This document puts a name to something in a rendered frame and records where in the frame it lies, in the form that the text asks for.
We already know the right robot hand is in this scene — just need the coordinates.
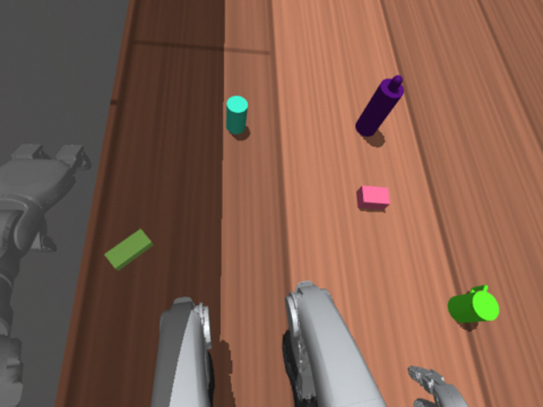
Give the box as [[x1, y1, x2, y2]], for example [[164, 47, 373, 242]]
[[408, 365, 469, 407]]

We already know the left robot arm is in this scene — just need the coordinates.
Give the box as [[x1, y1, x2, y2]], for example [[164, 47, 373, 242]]
[[0, 194, 45, 407]]

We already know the left robot hand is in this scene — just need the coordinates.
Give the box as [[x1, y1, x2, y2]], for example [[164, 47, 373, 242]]
[[0, 144, 92, 252]]

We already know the right robot foot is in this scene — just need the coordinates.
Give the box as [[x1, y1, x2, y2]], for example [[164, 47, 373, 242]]
[[283, 331, 318, 407]]

